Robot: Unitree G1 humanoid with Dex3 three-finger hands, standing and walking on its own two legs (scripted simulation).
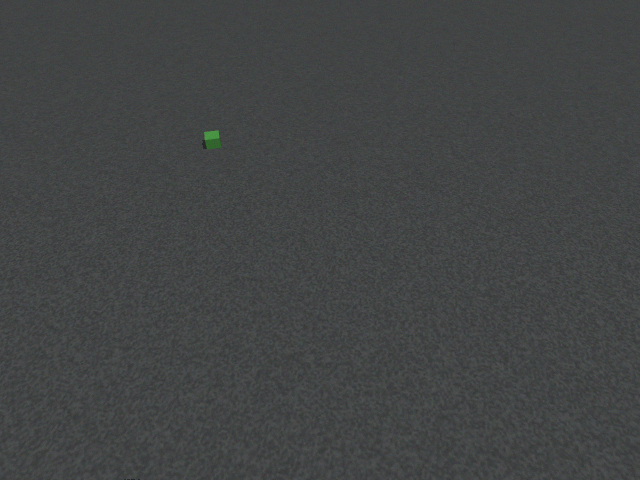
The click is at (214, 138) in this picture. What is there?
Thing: small box
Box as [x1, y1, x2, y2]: [204, 130, 221, 148]
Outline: 218,130 204,132 207,148 221,147
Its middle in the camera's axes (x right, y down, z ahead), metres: -0.60 -0.56 +2.18
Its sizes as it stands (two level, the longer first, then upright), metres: 0.084 0.081 0.061
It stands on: the floor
